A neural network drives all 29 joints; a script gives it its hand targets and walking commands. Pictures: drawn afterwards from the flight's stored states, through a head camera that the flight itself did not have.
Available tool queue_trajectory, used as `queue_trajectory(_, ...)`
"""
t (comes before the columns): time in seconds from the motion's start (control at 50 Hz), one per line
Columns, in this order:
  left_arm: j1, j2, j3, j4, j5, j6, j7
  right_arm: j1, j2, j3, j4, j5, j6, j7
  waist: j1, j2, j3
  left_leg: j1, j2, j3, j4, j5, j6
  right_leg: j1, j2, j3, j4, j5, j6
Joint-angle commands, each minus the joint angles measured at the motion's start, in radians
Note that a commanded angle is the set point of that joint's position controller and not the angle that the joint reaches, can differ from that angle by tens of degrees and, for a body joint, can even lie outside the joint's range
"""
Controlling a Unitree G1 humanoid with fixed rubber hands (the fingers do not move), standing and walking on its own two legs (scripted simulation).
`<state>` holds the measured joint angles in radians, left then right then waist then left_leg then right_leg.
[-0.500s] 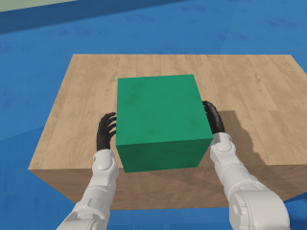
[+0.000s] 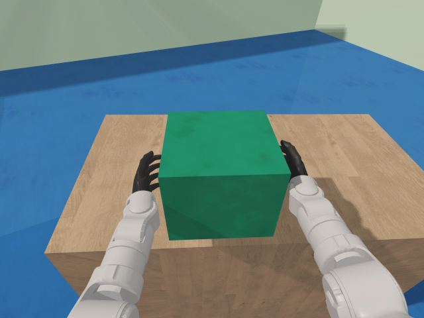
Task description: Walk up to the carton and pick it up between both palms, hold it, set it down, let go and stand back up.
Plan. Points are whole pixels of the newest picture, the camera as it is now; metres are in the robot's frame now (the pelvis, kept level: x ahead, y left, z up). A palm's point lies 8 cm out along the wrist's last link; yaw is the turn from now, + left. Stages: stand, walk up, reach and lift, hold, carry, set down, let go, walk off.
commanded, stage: reach and lift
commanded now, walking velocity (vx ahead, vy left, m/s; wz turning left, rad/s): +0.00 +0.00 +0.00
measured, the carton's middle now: (219, 172) +0.43 +0.00 +0.08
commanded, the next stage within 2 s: hold in 1.36 s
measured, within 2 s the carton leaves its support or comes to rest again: neither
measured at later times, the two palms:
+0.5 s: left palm (138, 173) +0.37 +0.16 +0.13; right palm (299, 170) +0.39 -0.15 +0.14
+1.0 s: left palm (136, 163) +0.38 +0.16 +0.15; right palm (301, 163) +0.39 -0.15 +0.16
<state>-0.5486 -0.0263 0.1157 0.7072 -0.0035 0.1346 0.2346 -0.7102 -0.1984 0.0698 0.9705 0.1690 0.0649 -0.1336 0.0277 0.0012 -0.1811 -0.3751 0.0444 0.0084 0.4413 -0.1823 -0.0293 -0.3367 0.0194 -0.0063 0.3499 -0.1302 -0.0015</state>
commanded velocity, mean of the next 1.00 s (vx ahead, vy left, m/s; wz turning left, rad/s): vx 0.00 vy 0.00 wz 0.00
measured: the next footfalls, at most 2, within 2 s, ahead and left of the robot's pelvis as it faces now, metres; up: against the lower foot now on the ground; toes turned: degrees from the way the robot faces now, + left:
none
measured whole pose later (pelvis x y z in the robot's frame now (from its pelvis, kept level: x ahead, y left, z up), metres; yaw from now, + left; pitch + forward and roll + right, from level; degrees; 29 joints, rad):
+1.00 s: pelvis +0.00 +0.00 +0.00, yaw +0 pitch +2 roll -2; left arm -0.66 0.06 0.12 0.60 0.00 0.42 0.17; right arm -0.75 -0.16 0.03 0.80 0.17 0.33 -0.21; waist -0.01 0.00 -0.16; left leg -0.29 0.04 0.01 0.44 -0.19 -0.02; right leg -0.25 0.02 -0.01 0.34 -0.13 0.00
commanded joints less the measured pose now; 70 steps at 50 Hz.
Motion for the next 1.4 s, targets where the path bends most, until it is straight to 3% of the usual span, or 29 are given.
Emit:
queue_trajectory(0.0, -0.981, -0.784, -0.524, -0.472, -0.058, -0.028, -0.152, -0.793, 0.943, 0.301, -0.577, 0.092, -0.003, 0.128, -0.06, -0.022, -0.519, 0.295, -0.088, -0.052, -0.051, 0.216, -0.03, 0.237, 0.058, -0.019, -0.04, 0.139, 0.021)
queue_trajectory(0.06, -0.957, -0.762, -0.443, -0.4, -0.021, 0.02, -0.178, -0.801, 0.932, 0.239, -0.529, 0.07, 0.03, 0.121, -0.06, -0.024, -0.438, 0.261, -0.095, -0.048, -0.08, 0.135, -0.014, 0.251, 0.044, -0.009, -0.054, 0.073, 0.026)
queue_trajectory(0.1, -0.933, -0.761, -0.405, -0.398, -0.014, 0.041, -0.193, -0.804, 0.94, 0.238, -0.541, 0.076, 0.045, 0.117, -0.05, -0.045, -0.426, 0.253, -0.097, -0.044, -0.089, 0.14, -0.005, 0.284, 0.044, -0.005, -0.05, 0.088, 0.029)
queue_trajectory(0.26, -0.926, -0.757, -0.328, -0.35, 0.004, 0.098, -0.237, -0.888, 0.936, 0.221, -0.576, 0.095, 0.074, 0.096, -0.044, -0.033, -0.416, 0.243, -0.107, -0.037, -0.102, 0.137, 0.008, 0.321, 0.043, -0.002, -0.051, 0.096, 0.039)
queue_trajectory(0.4, -0.948, -0.774, -0.352, -0.421, -0.022, 0.116, -0.239, -0.923, 0.949, 0.26, -0.659, 0.136, 0.092, 0.077, -0.047, -0.022, -0.488, 0.294, -0.108, -0.043, -0.073, 0.23, -0.003, 0.344, 0.058, -0.009, -0.035, 0.18, 0.037)
queue_trajectory(0.52, -0.964, -0.79, -0.393, -0.471, -0.04, 0.141, -0.235, -0.883, 0.929, 0.246, -0.659, 0.147, 0.121, 0.068, -0.077, 0.017, -0.48, 0.329, -0.102, -0.057, -0.062, 0.255, -0.022, 0.313, 0.063, -0.011, -0.038, 0.179, 0.028)
queue_trajectory(0.62, -0.96, -0.774, -0.362, -0.436, -0.032, 0.171, -0.244, -0.903, 0.914, 0.22, -0.655, 0.143, 0.141, 0.068, -0.078, 0.01, -0.427, 0.319, -0.099, -0.056, -0.071, 0.201, -0.013, 0.285, 0.059, -0.015, -0.047, 0.119, 0.026)
queue_trajectory(0.76, -0.984, -0.764, -0.363, -0.477, -0.046, 0.19, -0.243, -0.959, 0.936, 0.249, -0.73, 0.163, 0.154, 0.064, -0.067, -0.002, -0.49, 0.316, -0.107, -0.055, -0.057, 0.227, -0.003, 0.313, 0.056, -0.01, -0.032, 0.164, 0.033)
queue_trajectory(0.88, -0.976, -0.748, -0.347, -0.493, -0.041, 0.213, -0.249, -0.947, 0.933, 0.251, -0.727, 0.175, 0.173, 0.058, -0.065, 0.004, -0.493, 0.313, -0.11, -0.058, -0.057, 0.237, 0.001, 0.33, 0.051, -0.003, -0.032, 0.186, 0.039)
queue_trajectory(0.94, -0.985, -0.751, -0.361, -0.517, -0.049, 0.223, -0.251, -0.928, 0.917, 0.238, -0.72, 0.173, 0.185, 0.056, -0.084, 0.016, -0.492, 0.321, -0.105, -0.061, -0.059, 0.242, -0.008, 0.326, 0.052, -0.005, -0.028, 0.194, 0.037)
queue_trajectory(1.02, -0.971, -0.729, -0.32, -0.484, -0.028, 0.244, -0.262, -0.938, 0.91, 0.222, -0.701, 0.169, 0.198, 0.056, -0.073, 0.004, -0.45, 0.311, -0.107, -0.055, -0.07, 0.204, 0.001, 0.317, 0.051, -0.004, -0.038, 0.147, 0.038)
queue_trajectory(1.16, -0.951, -0.74, -0.358, -0.577, -0.046, 0.272, -0.261, -0.94, 0.915, 0.267, -0.803, 0.206, 0.215, 0.04, -0.076, 0.009, -0.508, 0.343, -0.111, -0.058, -0.05, 0.307, -0.005, 0.37, 0.059, -0.001, -0.028, 0.25, 0.04)
queue_trajectory(1.26, -0.925, -0.727, -0.325, -0.554, -0.029, 0.313, -0.273, -0.915, 0.894, 0.25, -0.777, 0.202, 0.248, 0.033, -0.082, -0.004, -0.437, 0.322, -0.109, -0.057, -0.071, 0.253, 0.003, 0.358, 0.054, 0.004, -0.042, 0.203, 0.042)
queue_trajectory(1.28, -0.926, -0.724, -0.329, -0.568, -0.024, 0.321, -0.275, -0.897, 0.885, 0.243, -0.769, 0.206, 0.256, 0.033, -0.087, 0.015, -0.433, 0.328, -0.106, -0.059, -0.075, 0.254, -0.004, 0.354, 0.056, 0.002, -0.046, 0.196, 0.038)
queue_trajectory(1.38, -0.916, -0.708, -0.281, -0.524, -0.004, 0.357, -0.3, -0.93, 0.886, 0.226, -0.767, 0.196, 0.272, 0.034, -0.072, -0.022, -0.375, 0.291, -0.107, -0.049, -0.101, 0.178, 0.016, 0.36, 0.05, 0.007, -0.062, 0.124, 0.04)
